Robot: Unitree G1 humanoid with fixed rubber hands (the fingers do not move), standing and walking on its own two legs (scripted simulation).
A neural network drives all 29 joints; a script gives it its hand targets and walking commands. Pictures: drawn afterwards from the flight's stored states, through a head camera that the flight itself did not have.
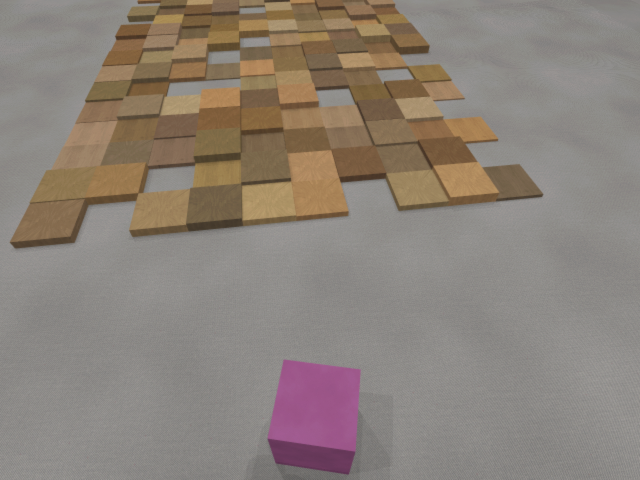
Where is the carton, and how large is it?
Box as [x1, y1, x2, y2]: [267, 360, 360, 474]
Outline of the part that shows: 283,360 267,438 275,462 348,474 355,451 360,369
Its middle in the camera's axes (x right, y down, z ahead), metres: -0.01 +0.50 +1.07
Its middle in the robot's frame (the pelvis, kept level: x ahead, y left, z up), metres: +0.40 +0.01 -0.65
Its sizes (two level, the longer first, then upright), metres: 0.210 0.200 0.250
